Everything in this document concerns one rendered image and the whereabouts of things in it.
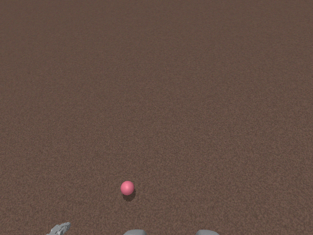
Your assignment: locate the ball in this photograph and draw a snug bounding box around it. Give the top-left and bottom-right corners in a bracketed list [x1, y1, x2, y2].
[120, 181, 134, 195]

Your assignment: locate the left robot hand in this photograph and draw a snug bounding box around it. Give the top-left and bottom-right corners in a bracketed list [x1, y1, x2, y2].
[46, 222, 71, 235]

